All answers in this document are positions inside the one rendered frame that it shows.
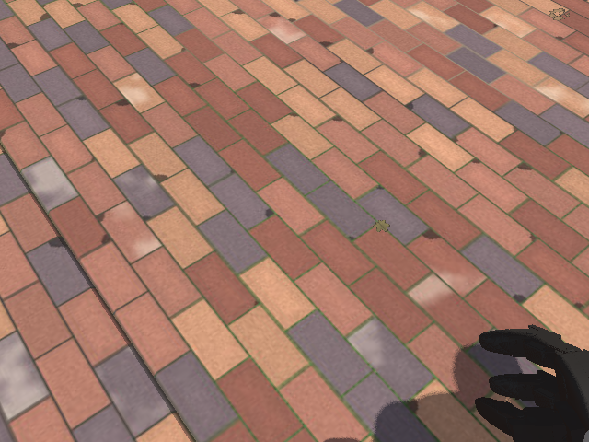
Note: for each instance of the robot right hand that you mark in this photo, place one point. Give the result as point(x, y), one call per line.
point(563, 412)

